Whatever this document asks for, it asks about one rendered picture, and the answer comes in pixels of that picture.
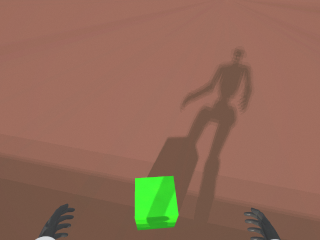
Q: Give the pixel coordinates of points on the robot left hand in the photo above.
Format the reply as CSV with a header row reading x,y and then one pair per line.
x,y
52,225

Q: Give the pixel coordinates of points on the carton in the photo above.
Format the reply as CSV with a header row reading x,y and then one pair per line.
x,y
155,203

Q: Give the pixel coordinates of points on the robot right hand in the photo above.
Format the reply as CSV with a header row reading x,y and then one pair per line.
x,y
266,229

